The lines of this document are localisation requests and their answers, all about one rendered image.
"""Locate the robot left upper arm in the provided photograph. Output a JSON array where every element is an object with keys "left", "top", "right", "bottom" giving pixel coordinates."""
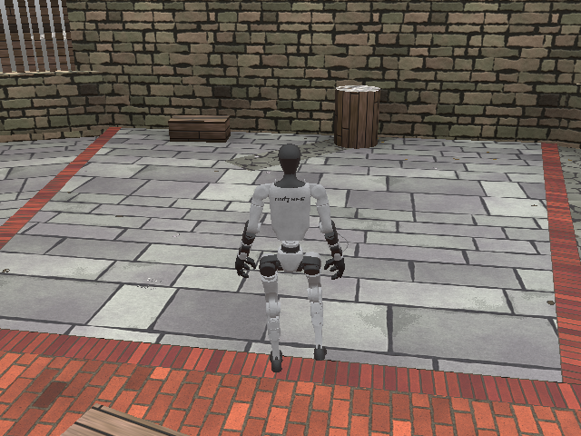
[{"left": 246, "top": 183, "right": 271, "bottom": 234}]

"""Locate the right robot hand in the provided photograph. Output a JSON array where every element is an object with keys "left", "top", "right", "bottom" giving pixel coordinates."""
[{"left": 324, "top": 258, "right": 345, "bottom": 280}]

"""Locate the left robot foot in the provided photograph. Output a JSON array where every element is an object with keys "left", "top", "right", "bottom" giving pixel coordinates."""
[{"left": 270, "top": 350, "right": 283, "bottom": 372}]

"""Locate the robot left shin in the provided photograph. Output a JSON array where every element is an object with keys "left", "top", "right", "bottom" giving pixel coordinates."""
[{"left": 266, "top": 302, "right": 281, "bottom": 361}]

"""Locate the robot right forearm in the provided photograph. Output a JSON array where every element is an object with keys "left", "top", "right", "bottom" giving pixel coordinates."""
[{"left": 324, "top": 220, "right": 343, "bottom": 261}]

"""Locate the left robot hand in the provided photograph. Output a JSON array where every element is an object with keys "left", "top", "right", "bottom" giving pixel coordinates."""
[{"left": 235, "top": 255, "right": 256, "bottom": 278}]

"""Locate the robot right upper arm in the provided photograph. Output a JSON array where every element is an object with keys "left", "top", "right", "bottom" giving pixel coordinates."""
[{"left": 309, "top": 183, "right": 333, "bottom": 233}]

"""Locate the robot left forearm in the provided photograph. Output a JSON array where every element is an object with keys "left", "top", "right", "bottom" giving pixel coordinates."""
[{"left": 237, "top": 220, "right": 256, "bottom": 260}]

